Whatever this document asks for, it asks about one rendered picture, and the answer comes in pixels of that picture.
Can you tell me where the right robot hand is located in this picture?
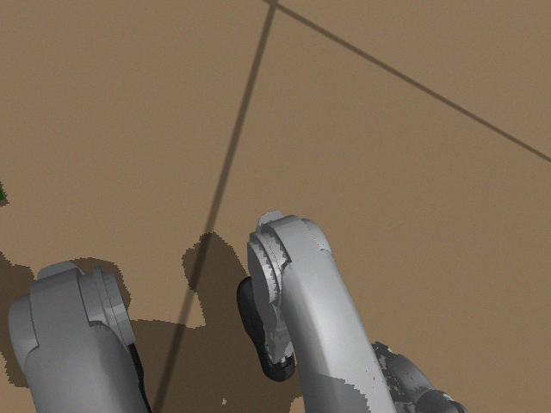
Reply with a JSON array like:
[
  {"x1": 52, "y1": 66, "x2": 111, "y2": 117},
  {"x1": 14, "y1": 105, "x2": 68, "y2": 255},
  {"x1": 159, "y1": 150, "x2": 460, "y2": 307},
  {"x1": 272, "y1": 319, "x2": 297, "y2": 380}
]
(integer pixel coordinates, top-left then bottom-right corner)
[{"x1": 371, "y1": 342, "x2": 436, "y2": 413}]

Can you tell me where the right robot foot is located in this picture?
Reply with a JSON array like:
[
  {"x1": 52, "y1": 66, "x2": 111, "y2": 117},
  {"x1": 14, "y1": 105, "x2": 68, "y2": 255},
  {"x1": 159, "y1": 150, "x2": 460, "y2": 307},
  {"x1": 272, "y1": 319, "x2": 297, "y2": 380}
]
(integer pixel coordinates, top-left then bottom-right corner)
[{"x1": 237, "y1": 276, "x2": 295, "y2": 382}]

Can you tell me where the right robot arm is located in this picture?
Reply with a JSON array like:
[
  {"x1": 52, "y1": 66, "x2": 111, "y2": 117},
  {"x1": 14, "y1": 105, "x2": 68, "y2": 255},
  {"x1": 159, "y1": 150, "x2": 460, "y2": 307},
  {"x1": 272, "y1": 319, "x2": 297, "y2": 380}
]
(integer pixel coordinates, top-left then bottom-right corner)
[{"x1": 415, "y1": 390, "x2": 468, "y2": 413}]

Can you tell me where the left robot foot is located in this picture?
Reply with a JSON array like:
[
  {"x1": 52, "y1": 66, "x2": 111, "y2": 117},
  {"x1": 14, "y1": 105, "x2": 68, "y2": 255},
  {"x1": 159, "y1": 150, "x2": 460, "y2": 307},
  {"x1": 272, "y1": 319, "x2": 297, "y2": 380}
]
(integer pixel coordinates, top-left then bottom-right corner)
[{"x1": 128, "y1": 343, "x2": 152, "y2": 413}]

